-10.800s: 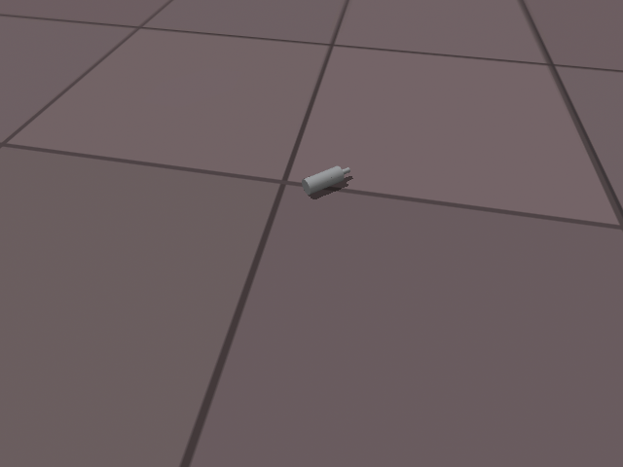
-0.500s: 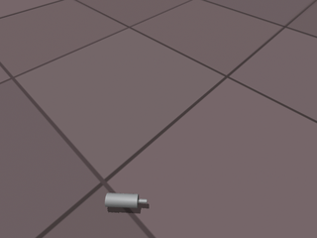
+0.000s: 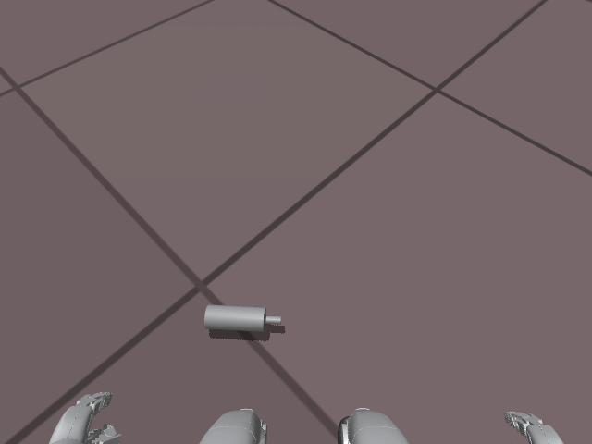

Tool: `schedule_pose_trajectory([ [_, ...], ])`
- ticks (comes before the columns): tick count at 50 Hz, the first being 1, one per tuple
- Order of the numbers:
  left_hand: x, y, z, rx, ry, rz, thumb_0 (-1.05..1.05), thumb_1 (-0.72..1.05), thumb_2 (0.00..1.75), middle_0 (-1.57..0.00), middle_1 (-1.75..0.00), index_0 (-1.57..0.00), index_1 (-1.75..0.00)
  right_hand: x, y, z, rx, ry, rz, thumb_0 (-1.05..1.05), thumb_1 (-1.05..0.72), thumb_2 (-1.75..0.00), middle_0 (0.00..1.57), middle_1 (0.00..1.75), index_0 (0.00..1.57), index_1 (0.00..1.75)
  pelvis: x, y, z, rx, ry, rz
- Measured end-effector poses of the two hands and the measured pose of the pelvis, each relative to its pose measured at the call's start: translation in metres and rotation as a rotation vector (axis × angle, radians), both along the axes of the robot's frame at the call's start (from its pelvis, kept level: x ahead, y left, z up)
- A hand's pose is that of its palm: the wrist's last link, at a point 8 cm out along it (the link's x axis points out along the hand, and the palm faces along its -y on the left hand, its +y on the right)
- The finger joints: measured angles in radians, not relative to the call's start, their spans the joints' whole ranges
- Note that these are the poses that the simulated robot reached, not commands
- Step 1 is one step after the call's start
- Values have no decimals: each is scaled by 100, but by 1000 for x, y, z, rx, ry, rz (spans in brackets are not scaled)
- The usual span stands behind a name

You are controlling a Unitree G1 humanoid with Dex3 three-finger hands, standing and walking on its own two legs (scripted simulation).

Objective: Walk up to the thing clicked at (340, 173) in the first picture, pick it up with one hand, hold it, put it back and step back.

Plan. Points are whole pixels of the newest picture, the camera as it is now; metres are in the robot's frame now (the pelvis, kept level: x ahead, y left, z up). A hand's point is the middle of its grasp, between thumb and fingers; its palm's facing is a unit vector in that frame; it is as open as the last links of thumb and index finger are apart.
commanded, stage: walk up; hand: left
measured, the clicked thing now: (244, 318) +0.48 +0.17 -0.72
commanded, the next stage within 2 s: none
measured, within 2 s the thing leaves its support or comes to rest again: neither
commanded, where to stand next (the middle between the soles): +0.08 +0.02 m, yaw -2 degrees
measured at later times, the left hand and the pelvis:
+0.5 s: hand out of the picture +0.01 +0.26 -0.15, palm faces -0.08 -0.92 -0.39, open 7.4 cm; pelvis -0.11 +0.00 -0.01, yaw -3 degrees
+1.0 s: hand out of the picture -0.16 +0.27 -0.15, palm faces +0.04 -0.94 -0.35, open 7.4 cm; pelvis -0.25 +0.00 +0.00, yaw +1 degrees
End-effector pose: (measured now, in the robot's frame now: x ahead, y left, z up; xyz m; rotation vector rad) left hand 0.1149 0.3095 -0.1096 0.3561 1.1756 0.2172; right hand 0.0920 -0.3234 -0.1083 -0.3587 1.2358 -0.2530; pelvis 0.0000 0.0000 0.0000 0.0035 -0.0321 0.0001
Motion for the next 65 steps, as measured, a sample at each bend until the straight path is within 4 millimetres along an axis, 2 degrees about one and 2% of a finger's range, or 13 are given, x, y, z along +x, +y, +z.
schedule_pose_trajectory([
  [5,6,22,-19,-8,-59,-23,0,90,90,-20,-30,-20,-30,-43,15,-4,-52,26,9,0,-90,-90,20,30,20,30,-23,21,-17,-3,6,8],
  [10,-11,23,-17,-22,-58,-16,0,91,90,-20,-30,-20,-30,-88,32,6,-44,101,-4,0,-90,-90,20,30,20,30,-41,24,-5,-19,7,1],
  [17,-59,16,-14,-23,23,-48,0,91,90,-20,-30,-20,-30,-109,34,9,-40,25,-22,0,-90,-90,21,30,21,30,-68,21,0,-22,9,-43],
  [23,-95,3,-9,8,15,-65,0,91,90,-20,-30,-20,-30,-123,12,-6,-20,-49,-10,0,-90,-90,21,30,21,30,-102,5,-10,-12,0,-75],
  [26,-119,-8,0,10,0,-58,0,91,90,-20,-30,-20,-30,-131,2,-10,-8,-67,-19,0,-90,-90,21,30,20,30,-118,-3,-9,-15,-10,-54],
  [31,-151,-14,17,19,-31,-27,0,90,90,-21,-30,-20,-30,-146,-2,-4,1,-83,10,0,-90,-90,20,30,20,30,-141,-6,0,21,-4,-41],
  [36,-171,-11,20,26,-101,-16,0,90,90,-21,-30,-20,-30,-171,2,-5,-13,-54,67,0,-90,-90,20,30,20,30,-171,-5,-2,13,3,3],
  [41,-200,2,3,1,-144,1,0,90,90,-21,-30,-20,-30,-200,15,-5,-34,-37,117,0,-90,-90,20,30,20,30,-207,3,-12,5,-1,50],
  [48,-267,7,-7,-34,-55,54,0,90,90,-20,-30,-20,-30,-245,26,16,-36,-45,115,0,-90,-90,21,30,21,30,-246,4,0,-12,-14,27],
  [52,-310,4,-7,-41,15,46,0,91,90,-20,-30,-20,-30,-259,21,26,-38,-95,99,0,-90,-90,21,30,21,30,-263,0,5,-19,-9,-2],
  [56,-345,-2,-8,-32,82,22,0,91,90,-20,-30,-20,-30,-273,9,25,-25,-146,86,0,-90,-90,21,30,21,30,-278,-9,3,-14,-12,-41],
  [61,-375,-15,-2,-4,85,30,0,91,90,-20,-30,-20,-30,-298,-11,11,0,-133,45,0,-90,-90,21,30,20,30,-293,-22,-1,-31,-23,-48],
  [65,-385,-21,9,0,64,49,0,90,90,-20,-30,-20,-30,-317,-15,4,25,-85,23,0,-90,-90,20,30,20,30,-296,-22,4,-14,-20,-42],
])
